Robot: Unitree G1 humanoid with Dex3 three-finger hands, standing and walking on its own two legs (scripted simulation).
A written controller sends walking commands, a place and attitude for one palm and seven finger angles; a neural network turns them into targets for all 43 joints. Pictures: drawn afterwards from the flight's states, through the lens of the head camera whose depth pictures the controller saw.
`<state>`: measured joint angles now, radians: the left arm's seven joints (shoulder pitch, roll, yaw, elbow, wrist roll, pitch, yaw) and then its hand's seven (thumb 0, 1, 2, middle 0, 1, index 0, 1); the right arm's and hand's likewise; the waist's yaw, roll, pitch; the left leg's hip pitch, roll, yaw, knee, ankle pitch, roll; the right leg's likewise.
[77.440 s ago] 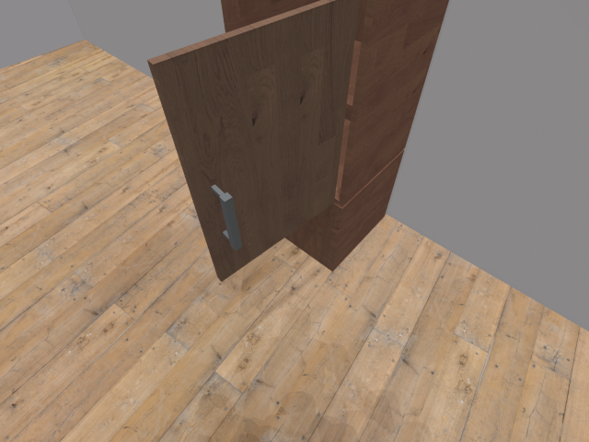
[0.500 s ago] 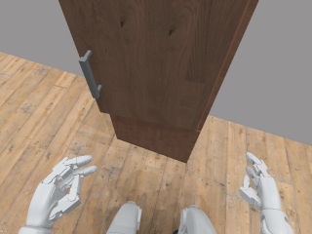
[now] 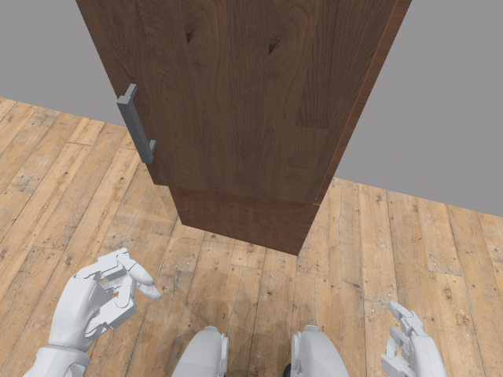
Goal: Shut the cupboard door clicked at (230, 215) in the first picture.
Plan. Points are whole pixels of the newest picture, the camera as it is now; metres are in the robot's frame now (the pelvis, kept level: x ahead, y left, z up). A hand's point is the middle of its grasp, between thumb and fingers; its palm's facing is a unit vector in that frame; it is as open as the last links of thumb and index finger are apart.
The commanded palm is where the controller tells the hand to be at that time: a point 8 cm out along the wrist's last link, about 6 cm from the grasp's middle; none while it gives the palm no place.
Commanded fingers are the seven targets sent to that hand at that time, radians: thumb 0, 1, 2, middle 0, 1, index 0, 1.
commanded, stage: raise the hand and make a fist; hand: left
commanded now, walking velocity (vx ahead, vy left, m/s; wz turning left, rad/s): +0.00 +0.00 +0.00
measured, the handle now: (140, 126) +0.55 +0.25 +0.02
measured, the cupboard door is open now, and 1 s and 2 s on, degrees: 9 9 9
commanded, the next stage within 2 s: bring the fist close to the handle in 0.92 s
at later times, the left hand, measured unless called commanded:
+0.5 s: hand (129, 289) +0.23 +0.18 +0.05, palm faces -0.09 -0.99 -0.04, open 3.1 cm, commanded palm +0.21 +0.23 +0.05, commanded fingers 0.00 0.90 0.90 -1.30 -1.50 -1.30 -1.50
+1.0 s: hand (141, 291) +0.23 +0.16 +0.05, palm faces -0.10 -0.99 -0.05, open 3.1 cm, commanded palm +0.21 +0.22 +0.05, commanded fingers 0.00 0.90 0.90 -1.30 -1.50 -1.30 -1.50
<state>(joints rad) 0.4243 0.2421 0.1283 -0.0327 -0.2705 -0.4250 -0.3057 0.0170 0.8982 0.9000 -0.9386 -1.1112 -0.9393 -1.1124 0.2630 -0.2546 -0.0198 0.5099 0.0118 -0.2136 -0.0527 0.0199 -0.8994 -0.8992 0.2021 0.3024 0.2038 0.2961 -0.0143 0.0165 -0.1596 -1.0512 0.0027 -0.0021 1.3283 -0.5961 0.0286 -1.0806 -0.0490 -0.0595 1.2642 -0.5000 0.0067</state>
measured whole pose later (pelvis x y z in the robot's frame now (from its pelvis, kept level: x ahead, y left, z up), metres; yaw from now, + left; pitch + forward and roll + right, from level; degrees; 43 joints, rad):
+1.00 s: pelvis +0.01 -0.02 +0.00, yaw +0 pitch +19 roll -2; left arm 0.39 0.26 0.16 -0.03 -0.30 -0.41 -0.35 0.02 0.90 0.90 -1.30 -1.50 -1.30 -1.50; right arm 0.24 -0.24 0.00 0.45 0.02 -0.14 -0.05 0.02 -0.90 -0.90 0.20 0.30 0.20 0.30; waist -0.01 0.03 -0.18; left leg -1.06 0.02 -0.03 1.34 -0.62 0.00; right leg -1.09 -0.03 -0.08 1.29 -0.53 -0.02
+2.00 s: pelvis +0.00 +0.00 -0.01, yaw -1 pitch +25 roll -2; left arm -0.58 0.46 0.40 0.89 -0.21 -0.44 -0.44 0.02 0.90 0.90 -1.30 -1.50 -1.30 -1.50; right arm 0.27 -0.28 0.02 0.59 0.00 -0.07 -0.04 0.01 -0.90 -0.90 0.20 0.30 0.20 0.30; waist -0.10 0.02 -0.16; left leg -1.21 0.02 0.00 1.37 -0.60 0.02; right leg -1.25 -0.03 -0.06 1.30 -0.49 0.00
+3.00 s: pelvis -0.01 -0.01 -0.03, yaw -2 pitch +29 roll -4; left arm -0.90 0.63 0.41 1.13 -0.15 -0.40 -0.54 0.02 0.90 0.90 -1.30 -1.50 -1.31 -1.50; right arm 0.29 -0.30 0.05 0.60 0.00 0.00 -0.04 0.01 -0.90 -0.90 0.20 0.30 0.20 0.30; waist -0.16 0.03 -0.14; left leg -1.35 0.03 -0.04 1.45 -0.60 0.01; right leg -1.37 -0.02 -0.08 1.35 -0.48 -0.01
